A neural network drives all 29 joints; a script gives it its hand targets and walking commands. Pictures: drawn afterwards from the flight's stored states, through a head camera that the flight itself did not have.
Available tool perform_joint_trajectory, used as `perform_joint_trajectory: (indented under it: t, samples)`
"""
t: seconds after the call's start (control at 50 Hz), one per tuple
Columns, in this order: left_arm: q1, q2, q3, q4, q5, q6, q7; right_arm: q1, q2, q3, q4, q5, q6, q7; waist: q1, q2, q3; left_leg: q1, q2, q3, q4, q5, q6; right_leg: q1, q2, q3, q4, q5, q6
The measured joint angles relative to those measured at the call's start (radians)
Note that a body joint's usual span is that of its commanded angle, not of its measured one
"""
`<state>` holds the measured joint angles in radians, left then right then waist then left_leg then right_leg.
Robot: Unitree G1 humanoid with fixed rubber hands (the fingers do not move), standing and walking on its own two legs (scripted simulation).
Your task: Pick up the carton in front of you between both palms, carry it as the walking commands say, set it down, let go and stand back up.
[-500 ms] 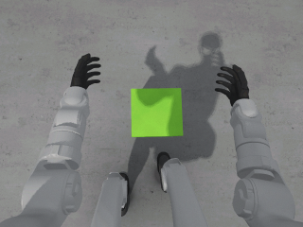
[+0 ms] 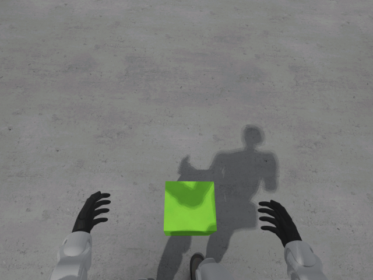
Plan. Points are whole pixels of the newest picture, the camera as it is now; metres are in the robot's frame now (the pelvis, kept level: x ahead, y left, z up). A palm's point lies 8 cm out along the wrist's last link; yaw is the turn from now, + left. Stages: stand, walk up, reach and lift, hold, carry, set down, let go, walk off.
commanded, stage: let go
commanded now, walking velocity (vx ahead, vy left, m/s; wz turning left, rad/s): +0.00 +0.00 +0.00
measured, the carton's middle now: (188, 210) +0.37 -0.06 -0.63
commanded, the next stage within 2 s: stand in 0.68 s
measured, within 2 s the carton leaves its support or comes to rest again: neither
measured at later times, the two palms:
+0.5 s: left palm (35, 270) +0.18 +0.27 -0.04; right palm (280, 251) +0.18 -0.20 -0.05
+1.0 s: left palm out of the picture +0.15 +0.31 -0.06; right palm (309, 262) +0.16 -0.27 -0.07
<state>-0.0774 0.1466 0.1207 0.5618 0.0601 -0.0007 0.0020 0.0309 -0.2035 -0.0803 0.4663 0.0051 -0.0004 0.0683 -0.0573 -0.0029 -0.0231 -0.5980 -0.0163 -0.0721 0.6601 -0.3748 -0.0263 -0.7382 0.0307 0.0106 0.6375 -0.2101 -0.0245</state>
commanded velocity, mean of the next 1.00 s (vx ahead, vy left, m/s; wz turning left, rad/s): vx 0.00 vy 0.00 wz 0.00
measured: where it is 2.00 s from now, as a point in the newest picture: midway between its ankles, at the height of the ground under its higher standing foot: outside the picture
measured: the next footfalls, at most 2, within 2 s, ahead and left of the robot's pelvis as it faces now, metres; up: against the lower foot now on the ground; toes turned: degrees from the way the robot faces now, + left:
none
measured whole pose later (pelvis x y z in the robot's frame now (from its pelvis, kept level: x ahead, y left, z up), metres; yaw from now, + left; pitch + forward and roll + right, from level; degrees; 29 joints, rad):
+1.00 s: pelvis +0.03 +0.02 +0.02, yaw +1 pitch +0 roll +0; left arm 0.19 0.32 0.05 0.76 0.04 0.01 0.02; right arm 0.24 -0.35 -0.05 0.66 -0.04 0.03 -0.02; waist 0.00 0.05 0.01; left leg -0.12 -0.02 -0.08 0.51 -0.39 0.00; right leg -0.28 0.02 0.01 0.54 -0.27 -0.01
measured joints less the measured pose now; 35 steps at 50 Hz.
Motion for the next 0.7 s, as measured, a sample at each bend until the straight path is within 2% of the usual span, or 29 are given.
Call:
perform_joint_trajectory:
  t: [0.16, 0.32, 0.54, 0.64, 0.7]
  samples:
    - [0.198, 0.030, -0.037, -0.061, -0.020, -0.005, -0.028, 0.188, -0.003, 0.041, -0.057, 0.005, 0.007, -0.007, 0.021, 0.005, 0.060, 0.308, 0.006, 0.002, -0.157, 0.036, 0.020, 0.314, 0.000, 0.005, -0.164, 0.034, 0.015]
    - [0.290, 0.054, -0.065, -0.111, -0.042, 0.054, -0.057, 0.213, -0.025, 0.045, -0.058, -0.002, 0.073, -0.002, 0.051, 0.035, 0.101, 0.499, -0.001, 0.005, -0.213, 0.035, 0.043, 0.509, -0.009, 0.011, -0.225, 0.034, 0.034]
    - [0.289, 0.054, -0.083, -0.129, -0.049, 0.110, -0.067, 0.196, -0.019, 0.036, -0.057, -0.015, 0.128, -0.001, 0.059, 0.043, 0.129, 0.568, -0.001, 0.004, -0.209, 0.019, 0.048, 0.577, -0.009, 0.009, -0.219, 0.015, 0.038]
    - [0.295, 0.052, -0.088, -0.101, -0.057, 0.089, -0.037, 0.199, -0.030, 0.041, -0.078, -0.027, 0.187, -0.036, 0.056, 0.038, 0.111, 0.547, 0.004, 0.013, -0.183, 0.004, 0.042, 0.548, -0.001, 0.017, -0.185, 0.000, 0.033]
    - [0.292, 0.056, -0.095, -0.075, -0.050, 0.079, -0.023, 0.201, -0.040, 0.046, -0.060, -0.027, 0.183, -0.053, 0.053, 0.036, 0.090, 0.525, 0.006, 0.014, -0.169, -0.002, 0.038, 0.524, 0.001, 0.017, -0.165, -0.008, 0.030]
